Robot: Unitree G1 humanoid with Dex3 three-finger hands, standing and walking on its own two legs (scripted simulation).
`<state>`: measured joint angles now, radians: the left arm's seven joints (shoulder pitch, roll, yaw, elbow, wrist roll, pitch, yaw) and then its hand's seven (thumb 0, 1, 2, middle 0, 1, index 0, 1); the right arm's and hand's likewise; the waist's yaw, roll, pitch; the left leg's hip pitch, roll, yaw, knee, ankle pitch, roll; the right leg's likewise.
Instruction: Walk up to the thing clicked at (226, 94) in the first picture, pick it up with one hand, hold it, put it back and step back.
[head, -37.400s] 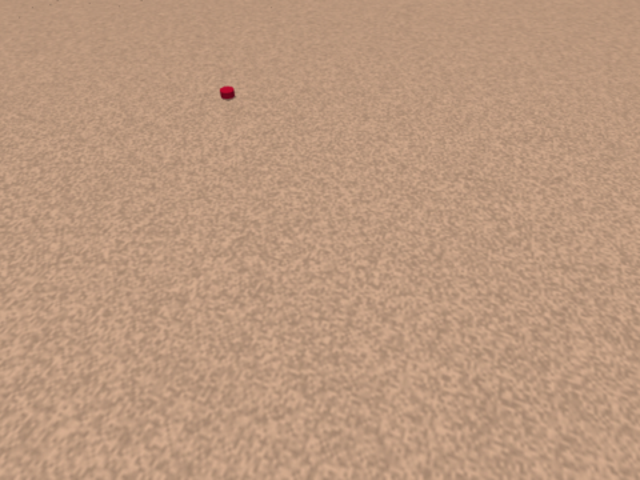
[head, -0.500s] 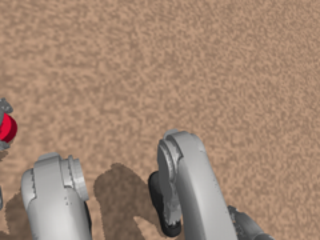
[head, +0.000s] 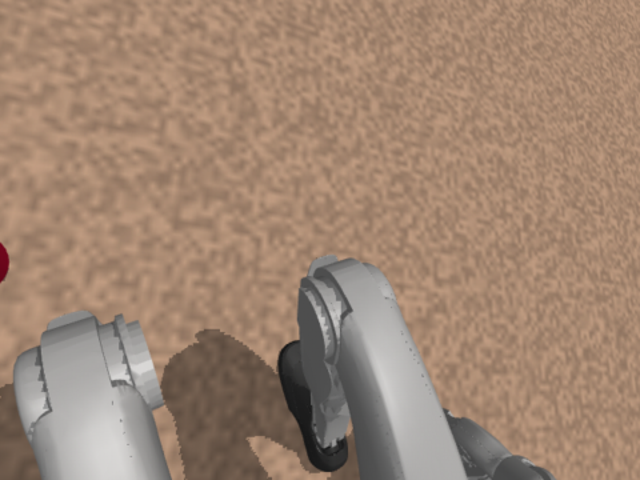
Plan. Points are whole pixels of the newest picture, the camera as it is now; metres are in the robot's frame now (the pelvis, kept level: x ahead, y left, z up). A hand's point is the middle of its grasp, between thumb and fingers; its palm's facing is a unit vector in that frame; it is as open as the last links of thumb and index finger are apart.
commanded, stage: rest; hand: left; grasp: from above
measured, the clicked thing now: out of the picture +0.40 +0.33 -0.26
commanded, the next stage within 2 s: open in 0.28 s
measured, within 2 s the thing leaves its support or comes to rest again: rests again in 0.08 s
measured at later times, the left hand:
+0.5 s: hand out of the picture +0.38 +0.33 -0.24, palm faces -0.43 -0.18 -0.89, open 10.2 cm
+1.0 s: hand out of the picture +0.38 +0.33 -0.24, palm faces -0.43 -0.18 -0.88, open 13.8 cm
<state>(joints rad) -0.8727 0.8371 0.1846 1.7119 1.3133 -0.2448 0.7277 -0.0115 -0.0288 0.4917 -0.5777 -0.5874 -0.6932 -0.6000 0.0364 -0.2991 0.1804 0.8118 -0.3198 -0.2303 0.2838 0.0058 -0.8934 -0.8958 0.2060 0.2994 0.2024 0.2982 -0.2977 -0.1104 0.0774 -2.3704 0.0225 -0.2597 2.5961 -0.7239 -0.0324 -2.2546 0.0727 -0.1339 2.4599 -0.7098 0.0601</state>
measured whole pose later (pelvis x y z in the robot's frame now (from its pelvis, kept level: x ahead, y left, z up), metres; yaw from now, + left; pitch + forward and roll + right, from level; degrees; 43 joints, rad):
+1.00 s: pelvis -0.01 +0.00 +0.00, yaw -2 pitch +25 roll -14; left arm -0.89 0.92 0.16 1.75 1.26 -0.23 0.71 0.00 -0.44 0.93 -0.13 -0.96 -0.14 -0.95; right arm 0.03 -0.34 0.24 0.78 -0.32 -0.31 0.33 0.01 -0.89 -0.90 0.21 0.30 0.20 0.30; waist -0.31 -0.14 0.14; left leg -2.34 0.02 -0.29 2.60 -0.72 -0.02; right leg -2.21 0.08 -0.16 2.43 -0.69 0.07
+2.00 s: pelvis -0.01 +0.00 +0.05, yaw +4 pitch +31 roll -9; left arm -0.83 0.68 0.01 1.33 1.14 -0.11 0.35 0.00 -0.49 0.98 -0.09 -1.01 -0.09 -1.00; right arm 0.09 -0.30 0.05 0.73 -0.12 -0.13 0.27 0.01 -0.90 -0.90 0.21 0.30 0.20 0.30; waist -0.17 0.01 -0.11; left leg -2.27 0.03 -0.17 2.38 -0.66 -0.01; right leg -2.17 0.04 -0.08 2.29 -0.68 0.05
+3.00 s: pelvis -0.01 -0.01 +0.15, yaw +8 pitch +33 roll -6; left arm -0.33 0.48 0.04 0.61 0.70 -0.01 0.14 0.00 0.57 0.83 -0.21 -0.36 -0.20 -0.36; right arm 0.12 -0.28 -0.05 0.66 -0.01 -0.03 0.11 0.01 -0.90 -0.90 0.20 0.30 0.20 0.30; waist -0.05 0.04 -0.20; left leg -2.00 0.03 -0.11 2.06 -0.65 -0.02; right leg -1.92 0.01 -0.05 2.01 -0.67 0.03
